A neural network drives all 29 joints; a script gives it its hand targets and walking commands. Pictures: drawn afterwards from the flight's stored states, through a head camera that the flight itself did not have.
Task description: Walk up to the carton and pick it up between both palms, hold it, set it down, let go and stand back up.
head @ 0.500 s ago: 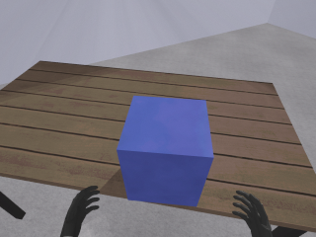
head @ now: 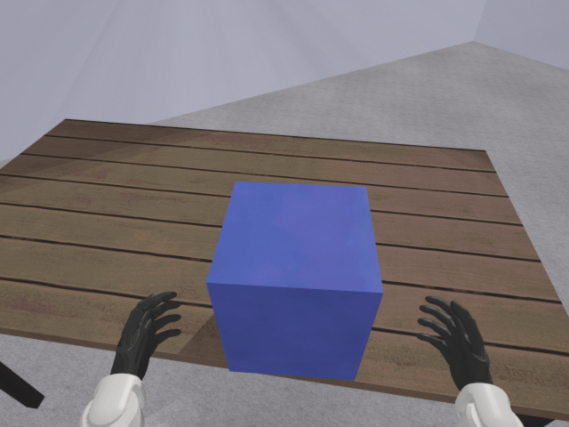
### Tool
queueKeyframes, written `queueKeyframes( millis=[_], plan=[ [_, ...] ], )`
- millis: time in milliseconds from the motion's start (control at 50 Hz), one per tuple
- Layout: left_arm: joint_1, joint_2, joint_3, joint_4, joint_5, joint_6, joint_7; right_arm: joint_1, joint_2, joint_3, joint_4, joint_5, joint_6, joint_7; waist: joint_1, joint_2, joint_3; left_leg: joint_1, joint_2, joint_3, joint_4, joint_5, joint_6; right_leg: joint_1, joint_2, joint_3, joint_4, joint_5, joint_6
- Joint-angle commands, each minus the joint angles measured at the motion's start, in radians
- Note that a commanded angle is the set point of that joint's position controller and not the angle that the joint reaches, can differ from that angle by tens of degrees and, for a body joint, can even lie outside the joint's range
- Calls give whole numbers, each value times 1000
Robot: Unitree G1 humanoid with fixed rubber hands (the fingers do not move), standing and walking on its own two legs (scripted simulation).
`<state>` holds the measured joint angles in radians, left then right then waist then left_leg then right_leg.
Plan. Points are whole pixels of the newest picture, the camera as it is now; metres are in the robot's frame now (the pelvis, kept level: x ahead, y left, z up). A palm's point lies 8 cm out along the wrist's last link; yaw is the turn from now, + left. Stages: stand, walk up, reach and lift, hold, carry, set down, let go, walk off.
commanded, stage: reach and lift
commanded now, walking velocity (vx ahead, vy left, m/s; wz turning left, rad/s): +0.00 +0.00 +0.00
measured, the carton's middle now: (295, 282) +0.36 +0.02 +0.01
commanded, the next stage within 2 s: none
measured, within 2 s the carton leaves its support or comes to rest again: neither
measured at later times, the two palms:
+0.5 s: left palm (139, 277) +0.29 +0.23 +0.11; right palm (465, 290) +0.29 -0.20 +0.10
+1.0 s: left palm (138, 208) +0.35 +0.23 +0.18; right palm (465, 229) +0.36 -0.20 +0.15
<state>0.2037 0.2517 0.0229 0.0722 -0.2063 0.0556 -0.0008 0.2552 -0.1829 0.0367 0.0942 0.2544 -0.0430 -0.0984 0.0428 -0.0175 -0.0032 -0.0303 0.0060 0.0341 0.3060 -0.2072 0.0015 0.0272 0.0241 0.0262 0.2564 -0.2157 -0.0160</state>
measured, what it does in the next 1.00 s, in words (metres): stands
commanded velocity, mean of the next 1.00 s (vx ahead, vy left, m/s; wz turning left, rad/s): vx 0.00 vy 0.00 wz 0.00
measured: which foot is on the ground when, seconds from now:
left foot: down 0.00-1.00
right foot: down 0.00-1.00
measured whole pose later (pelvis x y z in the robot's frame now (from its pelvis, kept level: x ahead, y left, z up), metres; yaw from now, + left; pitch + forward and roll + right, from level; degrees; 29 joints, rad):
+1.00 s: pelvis -0.02 -0.01 +0.00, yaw +0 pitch +0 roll +0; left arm -0.55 0.37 0.19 0.20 -0.19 0.59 -0.02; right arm -0.54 -0.34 0.04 0.35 0.42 0.37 -0.14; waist -0.01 0.00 -0.02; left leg -0.16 0.02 0.02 0.33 -0.18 -0.01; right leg -0.10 0.04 0.01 0.28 -0.19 -0.02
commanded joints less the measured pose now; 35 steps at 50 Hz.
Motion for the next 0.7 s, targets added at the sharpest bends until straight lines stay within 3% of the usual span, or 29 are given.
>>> queueKeyframes(
  millis=[0, 20, 120, 160, 220, 380, 400, 420, 500, 520, 560, 620, 680],
  plan=[
    [-217, 81, 87, -253, 0, 95, 5, -145, -93, -50, -227, 22, 67, -23, 8, 74, -83, 178, 17, -28, 25, 504, -57, -186, -28, 36, -69, 248, -24],
    [-225, 74, 94, -239, 9, 111, 2, -161, -93, -46, -223, 27, 80, -24, -4, 69, -57, 175, 20, -27, 12, 477, -53, -198, -32, 32, -79, 235, -23],
    [-375, 85, 118, -202, 12, 190, -2, -311, -107, -71, -207, 23, 160, -27, 11, 80, -75, 137, 27, -19, -3, 362, -29, -211, -36, 35, -72, 121, -23],
    [-442, 90, 123, -187, -2, 217, -2, -389, -115, -78, -232, 23, 186, -28, 4, 41, -71, 117, 27, -16, -8, 328, -19, -223, -31, 29, -68, 96, -15],
    [-530, 116, 130, -221, -11, 239, 2, -481, -134, -85, -268, 23, 200, -30, 4, 34, -166, 126, 24, -6, -5, 324, -15, -210, -24, 22, -39, 137, 0],
    [-714, 143, 154, -90, -26, 340, -5, -690, -171, -99, -105, 35, 300, -24, -10, -11, -180, 93, 30, -12, -14, 187, 9, -229, -19, 10, -33, 54, 12],
    [-745, 143, 155, -69, -24, 352, -5, -714, -175, -101, -57, 43, 316, -20, -7, 5, -177, 95, 31, -18, -21, 168, 10, -238, -22, 12, -37, 41, 6],
    [-765, 140, 151, -80, -17, 366, -1, -738, -193, -104, -51, 44, 325, -16, -26, 20, -196, 115, 31, -24, -22, 169, 8, -242, -14, 5, -41, 43, 6],
    [-843, 171, 172, -76, -7, 399, 2, -843, -207, -104, -15, 74, 341, -17, -16, 21, -261, 92, 21, -22, 6, 235, 7, -201, -9, 9, -13, 151, 16],
    [-857, 182, 178, -100, -5, 402, 4, -867, -216, -102, -52, 80, 334, -20, -20, 24, -303, 100, 15, -18, 20, 272, 5, -179, -8, 6, 2, 204, 22],
    [-838, 199, 199, -110, 12, 420, 1, -866, -235, -103, -15, 83, 336, -29, -20, 27, -336, 112, 7, -16, 34, 354, -7, -140, -5, 3, 22, 338, 32],
    [-873, 238, 222, -150, 21, 442, -8, -906, -249, -97, -11, 106, 334, -46, -38, 42, -401, 102, -9, -15, 54, 437, -10, -62, -3, 6, 57, 524, 45],
    [-903, 237, 223, -118, 34, 462, -22, -944, -252, -82, 11, 120, 343, -52, -46, 43, -377, 75, -9, -14, 51, 442, -12, -29, -6, 5, 68, 580, 53]
  ],
)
